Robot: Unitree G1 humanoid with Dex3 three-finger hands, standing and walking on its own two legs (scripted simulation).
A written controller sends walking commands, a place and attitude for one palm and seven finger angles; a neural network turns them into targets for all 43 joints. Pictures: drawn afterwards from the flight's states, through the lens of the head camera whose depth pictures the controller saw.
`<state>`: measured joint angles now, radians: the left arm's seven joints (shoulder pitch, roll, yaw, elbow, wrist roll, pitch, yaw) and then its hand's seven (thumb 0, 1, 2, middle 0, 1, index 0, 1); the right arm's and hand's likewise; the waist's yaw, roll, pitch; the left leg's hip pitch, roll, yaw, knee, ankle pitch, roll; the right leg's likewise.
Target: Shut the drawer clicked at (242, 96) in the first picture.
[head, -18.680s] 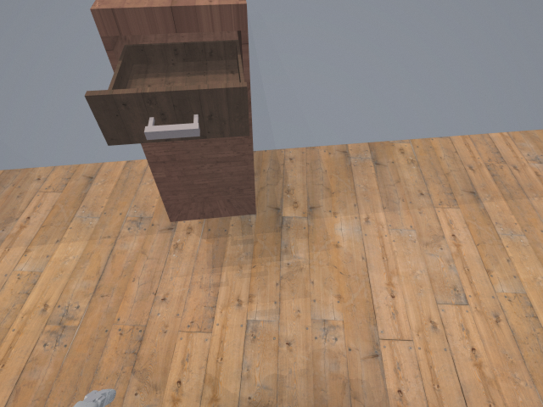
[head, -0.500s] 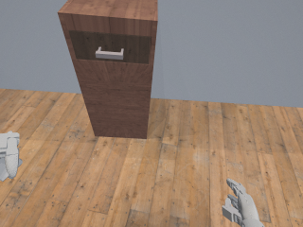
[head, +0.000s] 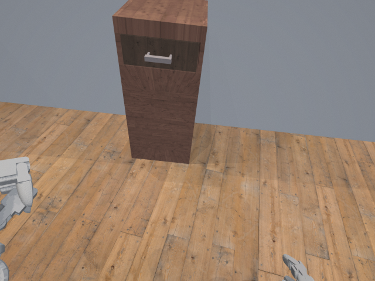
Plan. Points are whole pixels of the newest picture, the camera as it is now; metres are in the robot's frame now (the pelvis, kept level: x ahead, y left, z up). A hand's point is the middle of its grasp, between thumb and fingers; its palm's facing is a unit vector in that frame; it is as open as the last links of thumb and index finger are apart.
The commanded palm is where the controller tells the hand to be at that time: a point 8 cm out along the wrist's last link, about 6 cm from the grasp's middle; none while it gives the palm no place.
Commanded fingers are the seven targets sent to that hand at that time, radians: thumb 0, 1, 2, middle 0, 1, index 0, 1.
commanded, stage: stop stepping back and stand still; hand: left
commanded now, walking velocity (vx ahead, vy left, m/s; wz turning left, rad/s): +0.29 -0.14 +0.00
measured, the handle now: (158, 57) +1.03 +0.17 +0.01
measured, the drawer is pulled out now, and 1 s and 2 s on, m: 0.00 0.00 0.00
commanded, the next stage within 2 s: let the arm hang, fingers relaxed in 0.48 s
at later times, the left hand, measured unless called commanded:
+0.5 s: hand (50, 224) +0.15 +0.20 +0.19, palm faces +0.39 -0.82 -0.42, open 3.3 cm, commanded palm +0.10 +0.25 +0.19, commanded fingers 0.00 0.90 0.90 -1.40 -1.60 -1.40 -1.60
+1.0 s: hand out of the picture -0.01 +0.20 -0.15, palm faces +0.09 -0.96 -0.26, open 3.7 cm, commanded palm none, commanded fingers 0.00 0.90 0.90 -0.52 -0.65 -0.52 -0.65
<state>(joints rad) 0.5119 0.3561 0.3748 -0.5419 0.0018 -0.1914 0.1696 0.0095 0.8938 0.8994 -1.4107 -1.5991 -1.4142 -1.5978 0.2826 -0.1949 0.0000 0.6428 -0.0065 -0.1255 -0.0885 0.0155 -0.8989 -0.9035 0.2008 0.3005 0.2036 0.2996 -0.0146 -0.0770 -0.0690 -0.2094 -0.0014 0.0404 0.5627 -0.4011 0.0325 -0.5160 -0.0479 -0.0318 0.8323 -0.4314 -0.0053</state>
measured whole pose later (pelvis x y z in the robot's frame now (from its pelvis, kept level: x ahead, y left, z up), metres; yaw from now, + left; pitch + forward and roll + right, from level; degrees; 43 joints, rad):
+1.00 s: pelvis -0.03 -0.01 +0.01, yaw +4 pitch -1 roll -1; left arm 0.30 0.23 0.04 0.89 0.02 0.04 0.03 0.01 0.91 0.90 -0.87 -1.11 -0.88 -1.05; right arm 0.29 -0.19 -0.01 0.95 -0.02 0.03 -0.01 0.00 -0.94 -0.90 0.20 0.30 0.20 0.30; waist 0.00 -0.01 0.06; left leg -0.31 0.00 0.00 0.52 -0.21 0.01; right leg -0.26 -0.01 -0.02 0.50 -0.23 0.01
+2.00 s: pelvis +0.00 -0.02 +0.02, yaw +2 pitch -1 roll +0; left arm 0.27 0.13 0.02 1.14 0.02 0.00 0.04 0.00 0.91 0.90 -0.20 -0.30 -0.20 -0.30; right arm 0.29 -0.13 -0.02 1.14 -0.01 0.01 -0.03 0.00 -0.91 -0.90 0.20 0.30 0.20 0.30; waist -0.01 0.01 0.05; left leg -0.20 0.02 0.03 0.43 -0.20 -0.01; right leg -0.17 0.01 0.01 0.43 -0.24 -0.01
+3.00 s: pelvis +0.01 -0.02 +0.02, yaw +2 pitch -1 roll +0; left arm 0.16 0.24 0.03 1.13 0.02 -0.01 0.02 0.00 0.91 0.90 -0.20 -0.30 -0.20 -0.30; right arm 0.17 -0.24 -0.02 1.13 -0.01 0.00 -0.02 0.01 -0.90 -0.90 0.20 0.30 0.20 0.30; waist -0.01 0.00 0.06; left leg -0.15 0.02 0.03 0.37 -0.19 -0.01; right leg -0.12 0.01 0.01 0.36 -0.22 0.00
